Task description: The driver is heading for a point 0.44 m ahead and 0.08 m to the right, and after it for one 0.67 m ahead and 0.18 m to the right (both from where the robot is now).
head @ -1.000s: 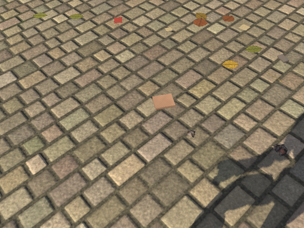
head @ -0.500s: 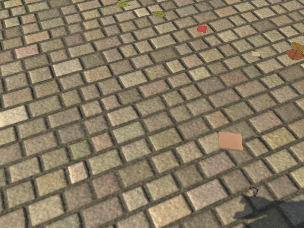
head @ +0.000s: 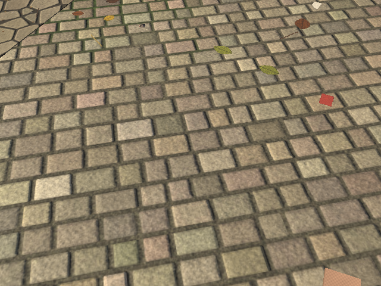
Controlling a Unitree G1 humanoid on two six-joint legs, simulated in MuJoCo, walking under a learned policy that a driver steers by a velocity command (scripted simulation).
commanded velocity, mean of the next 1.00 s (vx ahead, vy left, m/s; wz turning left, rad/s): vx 0.33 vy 0.00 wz -0.23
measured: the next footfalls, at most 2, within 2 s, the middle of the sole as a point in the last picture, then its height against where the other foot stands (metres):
left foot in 0.36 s outside the picture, level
right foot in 0.86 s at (224, 283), level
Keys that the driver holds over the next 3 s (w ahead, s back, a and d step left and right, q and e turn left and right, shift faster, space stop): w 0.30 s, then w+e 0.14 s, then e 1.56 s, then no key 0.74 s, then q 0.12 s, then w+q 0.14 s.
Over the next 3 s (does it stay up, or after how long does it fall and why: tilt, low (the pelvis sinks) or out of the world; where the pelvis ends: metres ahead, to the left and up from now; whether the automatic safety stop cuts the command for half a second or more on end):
stays up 0.43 0.04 0.00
